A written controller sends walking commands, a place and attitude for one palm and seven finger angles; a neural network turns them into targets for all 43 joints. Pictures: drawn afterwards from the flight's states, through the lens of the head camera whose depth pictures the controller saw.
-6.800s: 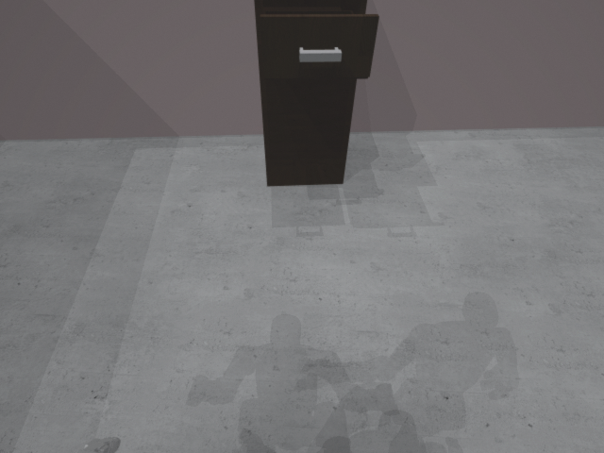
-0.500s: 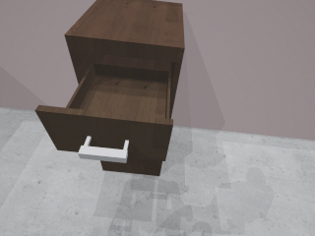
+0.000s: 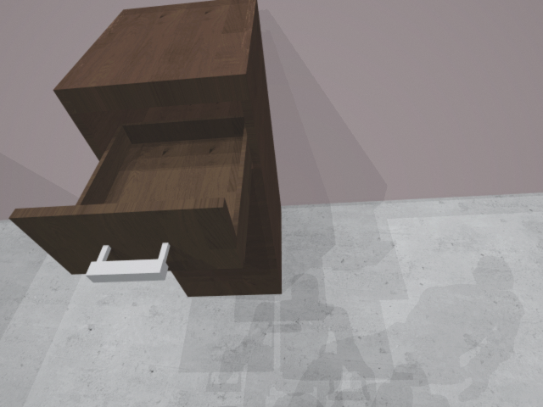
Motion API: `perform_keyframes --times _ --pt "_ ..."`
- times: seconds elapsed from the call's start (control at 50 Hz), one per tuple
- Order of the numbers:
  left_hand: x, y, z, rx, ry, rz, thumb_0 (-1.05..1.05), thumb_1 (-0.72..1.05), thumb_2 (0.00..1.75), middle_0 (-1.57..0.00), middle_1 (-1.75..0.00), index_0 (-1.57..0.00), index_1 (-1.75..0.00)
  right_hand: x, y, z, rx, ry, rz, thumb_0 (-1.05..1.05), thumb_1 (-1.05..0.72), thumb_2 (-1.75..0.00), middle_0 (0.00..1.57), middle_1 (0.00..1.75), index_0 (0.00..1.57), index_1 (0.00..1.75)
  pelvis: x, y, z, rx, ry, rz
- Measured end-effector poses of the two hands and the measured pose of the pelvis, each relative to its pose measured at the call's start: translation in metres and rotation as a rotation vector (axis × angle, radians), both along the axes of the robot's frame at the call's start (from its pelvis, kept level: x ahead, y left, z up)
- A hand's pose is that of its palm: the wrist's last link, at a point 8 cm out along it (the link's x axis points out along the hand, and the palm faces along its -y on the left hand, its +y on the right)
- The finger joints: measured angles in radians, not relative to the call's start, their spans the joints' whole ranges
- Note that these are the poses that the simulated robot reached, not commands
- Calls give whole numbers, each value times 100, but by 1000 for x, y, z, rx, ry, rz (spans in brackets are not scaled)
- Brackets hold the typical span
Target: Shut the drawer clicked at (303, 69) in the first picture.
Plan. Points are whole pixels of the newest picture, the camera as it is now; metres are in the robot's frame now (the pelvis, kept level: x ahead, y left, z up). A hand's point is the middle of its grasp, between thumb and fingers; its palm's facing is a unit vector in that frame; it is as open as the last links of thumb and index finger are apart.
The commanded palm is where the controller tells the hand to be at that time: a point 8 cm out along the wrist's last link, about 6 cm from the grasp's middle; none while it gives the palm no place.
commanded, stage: come to a stop and stand still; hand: left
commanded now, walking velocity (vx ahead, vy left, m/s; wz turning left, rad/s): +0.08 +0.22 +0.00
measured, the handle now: (131, 260) +0.34 +0.26 +0.02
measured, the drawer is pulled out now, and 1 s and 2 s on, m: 0.28 0.28 0.28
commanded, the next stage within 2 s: look again from close up in 0.62 s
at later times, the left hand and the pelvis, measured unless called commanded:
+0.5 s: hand out of the picture -0.07 +0.22 -0.18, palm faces +0.11 -0.97 -0.20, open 7.3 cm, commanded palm none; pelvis -0.05 +0.03 +0.00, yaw +2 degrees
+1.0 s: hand out of the picture +0.03 +0.17 -0.17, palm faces +0.07 -0.96 -0.25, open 7.2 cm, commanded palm none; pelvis -0.01 -0.01 -0.01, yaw +2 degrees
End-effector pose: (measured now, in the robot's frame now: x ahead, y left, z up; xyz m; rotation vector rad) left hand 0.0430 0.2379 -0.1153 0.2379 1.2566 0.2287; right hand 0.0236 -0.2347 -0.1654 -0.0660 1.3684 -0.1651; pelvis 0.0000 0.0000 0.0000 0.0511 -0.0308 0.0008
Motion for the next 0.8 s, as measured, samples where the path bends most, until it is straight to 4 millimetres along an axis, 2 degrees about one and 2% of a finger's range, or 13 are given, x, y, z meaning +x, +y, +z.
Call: perform_keyframes --times 0.12,0.26,0.38,0.42,0.46,0.56,0.64,0.74,0.8 --pt "-18 -9 10 6 -28 38 0 92 90 -20 -30 -21 -30 -20 -9 5 17 29 37 0 -91 -90 19 30 20 30 -16 -8 7 17 6 18" --pt "-65 -2 4 -16 14 91 0 91 90 -20 -30 -21 -30 -28 -9 14 -13 19 84 0 -91 -90 19 30 20 30 -35 -2 9 17 12 30" --pt "-110 16 -16 -70 101 122 0 91 90 -20 -30 -20 -30 -27 11 25 -62 -56 97 0 -91 -90 19 30 20 30 -47 19 4 -16 18 19" --pt "-120 24 -28 -93 128 125 0 91 90 -20 -30 -20 -30 -34 20 24 -84 -77 90 0 -91 -90 19 30 20 30 -50 28 -2 -48 23 23" --pt "-125 29 -31 -107 152 118 0 91 90 -20 -30 -20 -30 -46 32 28 -85 -64 77 0 -91 -90 19 30 20 30 -51 32 -1 -43 17 22" --pt "-119 30 -29 -131 151 105 0 91 90 -20 -30 -20 -30 -75 54 32 -52 13 62 0 -91 -90 20 30 20 30 -46 32 6 -46 28 33" --pt "-104 22 -27 -129 154 79 0 91 90 -20 -30 -20 -30 -90 60 26 -16 71 34 0 -91 -90 20 30 20 30 -40 27 5 -29 42 22" --pt "-70 3 -27 -87 132 28 0 92 90 -20 -30 -20 -30 -103 51 9 32 136 -9 0 -90 -90 20 30 21 30 -31 9 -5 -8 53 9" --pt "-56 -7 -25 -48 116 -5 1 93 90 -20 -30 -20 -30 -98 39 -4 49 148 -9 0 -91 -90 20 30 20 30 -29 3 -10 -45 57 1"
